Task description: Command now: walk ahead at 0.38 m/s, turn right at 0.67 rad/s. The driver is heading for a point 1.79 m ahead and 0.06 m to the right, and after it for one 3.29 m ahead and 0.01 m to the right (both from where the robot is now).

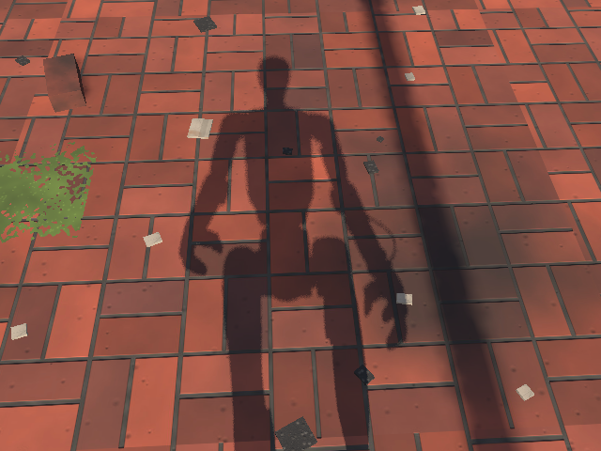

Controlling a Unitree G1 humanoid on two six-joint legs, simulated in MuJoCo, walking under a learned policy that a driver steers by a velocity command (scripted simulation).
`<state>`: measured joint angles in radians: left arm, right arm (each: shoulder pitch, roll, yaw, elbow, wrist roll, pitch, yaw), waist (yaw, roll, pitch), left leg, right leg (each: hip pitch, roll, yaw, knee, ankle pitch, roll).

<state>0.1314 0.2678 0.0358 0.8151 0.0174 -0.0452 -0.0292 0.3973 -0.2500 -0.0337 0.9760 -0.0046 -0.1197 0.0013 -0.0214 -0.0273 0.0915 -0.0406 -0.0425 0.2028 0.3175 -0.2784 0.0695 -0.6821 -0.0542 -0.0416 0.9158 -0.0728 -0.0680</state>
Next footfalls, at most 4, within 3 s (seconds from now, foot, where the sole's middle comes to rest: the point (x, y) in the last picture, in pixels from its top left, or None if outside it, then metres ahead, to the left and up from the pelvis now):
0.14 right None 0.30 -0.05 -0.78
0.72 left None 0.28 0.14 -0.78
0.98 right None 0.21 -0.06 -0.78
2.90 left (333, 329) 0.72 -0.07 -0.78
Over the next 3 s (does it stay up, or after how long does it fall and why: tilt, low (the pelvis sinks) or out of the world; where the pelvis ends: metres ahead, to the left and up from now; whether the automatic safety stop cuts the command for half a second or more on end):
stays up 0.60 -0.09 -0.02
